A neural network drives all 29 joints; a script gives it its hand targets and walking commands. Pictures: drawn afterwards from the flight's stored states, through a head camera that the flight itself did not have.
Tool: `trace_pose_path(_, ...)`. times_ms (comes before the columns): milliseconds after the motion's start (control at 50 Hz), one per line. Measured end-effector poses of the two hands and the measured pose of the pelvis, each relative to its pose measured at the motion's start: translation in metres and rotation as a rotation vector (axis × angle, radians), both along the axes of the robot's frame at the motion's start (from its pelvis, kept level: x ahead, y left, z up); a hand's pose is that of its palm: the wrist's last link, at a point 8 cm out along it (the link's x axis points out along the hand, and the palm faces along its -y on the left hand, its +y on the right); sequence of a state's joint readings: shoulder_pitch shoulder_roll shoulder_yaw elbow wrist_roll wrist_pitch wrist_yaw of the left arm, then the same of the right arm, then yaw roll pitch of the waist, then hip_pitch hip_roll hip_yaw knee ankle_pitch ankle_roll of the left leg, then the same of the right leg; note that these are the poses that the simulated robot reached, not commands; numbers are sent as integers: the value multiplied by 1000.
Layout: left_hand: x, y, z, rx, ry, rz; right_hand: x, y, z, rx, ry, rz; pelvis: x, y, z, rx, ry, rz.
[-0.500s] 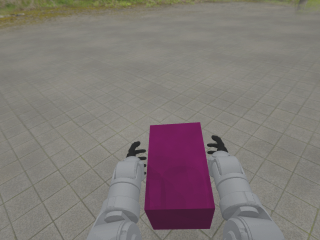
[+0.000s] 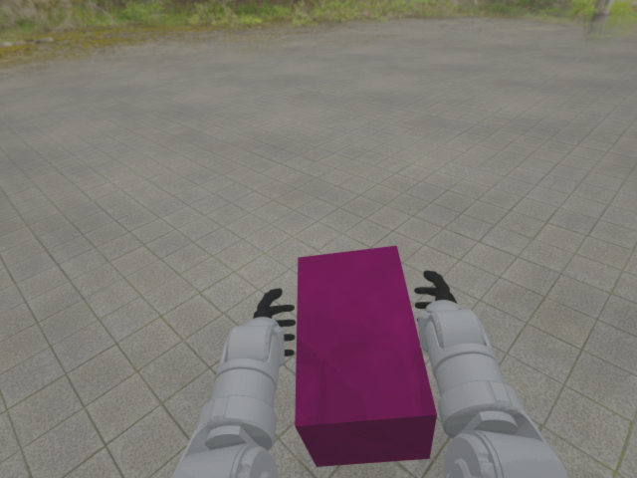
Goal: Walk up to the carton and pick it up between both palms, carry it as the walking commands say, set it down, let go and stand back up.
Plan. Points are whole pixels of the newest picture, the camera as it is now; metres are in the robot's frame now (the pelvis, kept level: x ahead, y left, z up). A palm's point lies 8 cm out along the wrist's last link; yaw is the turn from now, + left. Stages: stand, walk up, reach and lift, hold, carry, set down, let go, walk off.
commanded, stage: hold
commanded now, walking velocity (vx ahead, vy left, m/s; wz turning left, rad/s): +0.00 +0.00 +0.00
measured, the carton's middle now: (358, 350) +0.34 -0.01 -0.03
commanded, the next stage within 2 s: carry in 0.66 s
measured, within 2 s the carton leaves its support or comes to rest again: neither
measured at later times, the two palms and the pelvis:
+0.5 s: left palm (265, 335) +0.30 +0.12 +0.06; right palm (444, 317) +0.32 -0.12 +0.08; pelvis +0.00 +0.00 +0.00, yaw +0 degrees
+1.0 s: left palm (229, 311) +0.31 +0.17 +0.09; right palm (401, 291) +0.35 -0.07 +0.10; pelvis -0.01 +0.02 -0.01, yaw +9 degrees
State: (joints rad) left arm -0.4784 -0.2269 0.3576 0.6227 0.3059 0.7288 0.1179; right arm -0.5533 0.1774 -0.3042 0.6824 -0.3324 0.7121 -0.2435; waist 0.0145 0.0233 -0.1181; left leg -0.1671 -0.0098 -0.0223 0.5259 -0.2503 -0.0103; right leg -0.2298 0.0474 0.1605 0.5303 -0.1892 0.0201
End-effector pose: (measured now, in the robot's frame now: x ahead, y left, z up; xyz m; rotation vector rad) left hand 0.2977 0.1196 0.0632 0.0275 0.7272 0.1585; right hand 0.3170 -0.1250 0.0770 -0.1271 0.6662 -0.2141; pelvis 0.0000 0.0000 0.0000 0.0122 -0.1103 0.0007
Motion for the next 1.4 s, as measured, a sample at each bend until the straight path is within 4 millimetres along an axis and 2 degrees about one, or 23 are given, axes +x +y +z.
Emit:
trace_pose_path(660, 1, -1, -1, 20, 12, -5, 1, 0, 1, -12, -2, -5, 1, 1, 0, -2, 4, 0)
trace_pose_path(820, 7, -4, -6, 25, 40, 58, 9, 1, -4, -33, 15, -12, -8, -3, -5, -5, 82, 30)
trace_pose_path(880, 15, 3, 6, 29, 15, 91, 17, 9, -3, 15, -9, -18, -12, -1, -8, -11, 111, 60)
trace_pose_path(940, 18, 22, 20, 23, -18, 142, 26, 28, 7, 57, -40, 1, -13, 6, -9, -22, 132, 106)
trace_pose_path(1040, 11, 62, 36, -3, -65, 255, 35, 71, 25, 74, -78, 55, -10, 19, -12, -33, 132, 160)
trace_pose_path(1140, 5, 84, 44, 10, -29, 333, 37, 95, 28, 83, -24, 81, -11, 22, -7, -62, 164, 197)
trace_pose_path(1240, 1, 78, 36, -23, -30, 358, 34, 90, 17, 113, -6, 61, -13, 15, -10, -56, 220, 206)
trace_pose_path(1320, -12, 69, 23, -19, 11, 266, 17, 77, 6, 107, 33, 60, -13, 15, -7, -47, 218, 210)
trace_pose_path(1400, -26, 71, 21, -17, 19, 242, 3, 78, 11, 88, 43, 73, -20, 19, -7, -37, 204, 196)
